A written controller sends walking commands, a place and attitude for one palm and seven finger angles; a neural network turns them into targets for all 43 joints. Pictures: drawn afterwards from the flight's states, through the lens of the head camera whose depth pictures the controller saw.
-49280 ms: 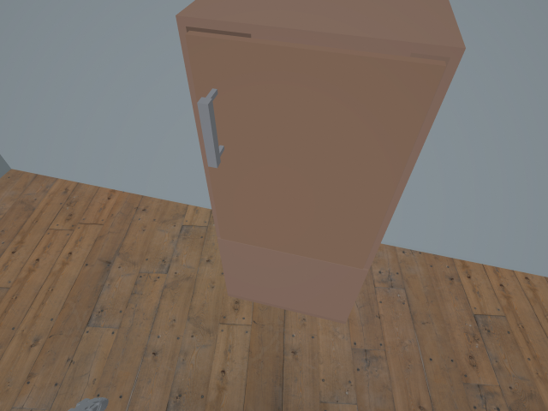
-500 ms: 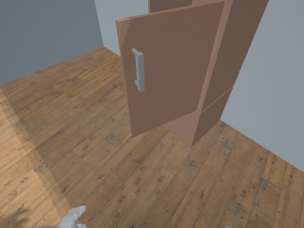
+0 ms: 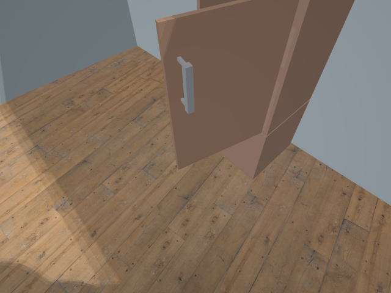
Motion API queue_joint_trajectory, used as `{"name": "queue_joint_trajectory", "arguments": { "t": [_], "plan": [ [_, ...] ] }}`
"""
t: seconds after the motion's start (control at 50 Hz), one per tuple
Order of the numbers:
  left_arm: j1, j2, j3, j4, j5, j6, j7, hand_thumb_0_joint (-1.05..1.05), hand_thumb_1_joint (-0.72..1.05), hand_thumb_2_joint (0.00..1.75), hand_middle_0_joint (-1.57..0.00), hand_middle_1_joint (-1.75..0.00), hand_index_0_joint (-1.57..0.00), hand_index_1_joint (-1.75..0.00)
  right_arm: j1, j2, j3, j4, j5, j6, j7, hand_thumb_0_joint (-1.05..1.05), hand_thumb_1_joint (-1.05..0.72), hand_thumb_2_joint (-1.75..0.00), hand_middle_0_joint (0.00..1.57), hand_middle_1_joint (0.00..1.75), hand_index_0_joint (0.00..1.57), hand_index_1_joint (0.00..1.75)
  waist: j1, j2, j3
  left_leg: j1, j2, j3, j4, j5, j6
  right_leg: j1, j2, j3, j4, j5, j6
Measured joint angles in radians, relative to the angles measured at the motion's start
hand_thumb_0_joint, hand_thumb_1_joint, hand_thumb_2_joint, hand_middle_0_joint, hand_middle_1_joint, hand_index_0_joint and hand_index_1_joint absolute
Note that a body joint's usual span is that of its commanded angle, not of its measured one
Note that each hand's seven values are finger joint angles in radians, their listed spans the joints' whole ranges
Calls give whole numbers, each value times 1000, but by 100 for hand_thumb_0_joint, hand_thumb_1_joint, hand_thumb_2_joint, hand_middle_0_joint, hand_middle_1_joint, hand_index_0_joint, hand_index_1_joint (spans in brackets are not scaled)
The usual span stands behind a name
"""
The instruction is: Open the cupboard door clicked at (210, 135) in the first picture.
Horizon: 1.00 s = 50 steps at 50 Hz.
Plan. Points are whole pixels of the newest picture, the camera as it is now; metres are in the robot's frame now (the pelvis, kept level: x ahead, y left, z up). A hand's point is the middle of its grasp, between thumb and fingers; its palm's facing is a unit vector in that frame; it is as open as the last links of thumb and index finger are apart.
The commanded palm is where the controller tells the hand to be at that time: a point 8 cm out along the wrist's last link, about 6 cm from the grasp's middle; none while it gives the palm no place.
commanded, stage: let the arm hang, fingers relaxed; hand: left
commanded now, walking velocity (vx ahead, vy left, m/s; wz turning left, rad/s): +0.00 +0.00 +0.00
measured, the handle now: (185, 86) +0.61 +0.07 +0.07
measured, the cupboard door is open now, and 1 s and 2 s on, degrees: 75 75 75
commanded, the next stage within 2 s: look to check the result in 0.38 s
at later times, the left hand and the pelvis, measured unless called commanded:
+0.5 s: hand out of the picture +0.01 +0.17 -0.17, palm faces +0.01 -0.98 -0.21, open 7.3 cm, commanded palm none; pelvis +0.01 +0.00 +0.00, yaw +0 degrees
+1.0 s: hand out of the picture +0.05 +0.19 -0.16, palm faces -0.01 -0.97 -0.26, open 7.4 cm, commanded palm none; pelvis +0.01 -0.01 +0.00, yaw -1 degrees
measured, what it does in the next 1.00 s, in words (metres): stands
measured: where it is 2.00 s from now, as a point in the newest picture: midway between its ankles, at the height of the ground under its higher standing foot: outside the picture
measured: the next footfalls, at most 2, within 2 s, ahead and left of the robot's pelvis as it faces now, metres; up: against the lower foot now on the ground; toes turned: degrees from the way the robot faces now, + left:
none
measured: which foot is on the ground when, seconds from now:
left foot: down 0.00-1.00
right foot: down 0.00-1.00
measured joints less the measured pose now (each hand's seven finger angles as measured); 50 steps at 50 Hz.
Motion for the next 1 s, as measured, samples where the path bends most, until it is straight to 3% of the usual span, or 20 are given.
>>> {"name": "queue_joint_trajectory", "arguments": {
  "t": [0.12,1.0],
  "plan": [
    [-33,-28,-1,-16,4,-10,4,1,91,90,-20,-30,-20,-30,-10,4,-2,8,-3,-5,-3,1,-91,-89,20,30,20,30,-4,-5,-16,10,-4,4,-3,-2,1,4,-4,4,8,-6,2],
    [-113,58,11,-18,2,-26,-9,1,91,90,-20,-30,-20,-30,-105,-92,-16,3,-1,-14,4,1,-90,-89,20,30,20,30,-9,-7,-7,62,19,1,-59,8,-21,59,23,1,-60,9,-16]
  ]
}}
